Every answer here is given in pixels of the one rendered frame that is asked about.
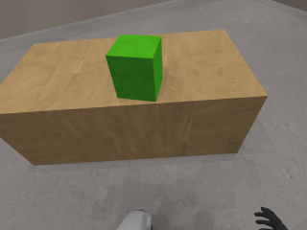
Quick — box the right robot hand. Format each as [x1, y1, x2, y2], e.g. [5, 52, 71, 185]
[254, 207, 288, 230]

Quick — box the left robot shin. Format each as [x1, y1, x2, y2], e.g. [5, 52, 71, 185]
[136, 208, 146, 213]

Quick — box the left robot thigh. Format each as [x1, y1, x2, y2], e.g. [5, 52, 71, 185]
[116, 211, 152, 230]

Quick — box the carton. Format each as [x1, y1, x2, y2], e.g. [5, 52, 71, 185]
[106, 34, 163, 102]

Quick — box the pedestal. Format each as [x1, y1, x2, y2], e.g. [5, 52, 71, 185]
[0, 29, 268, 166]

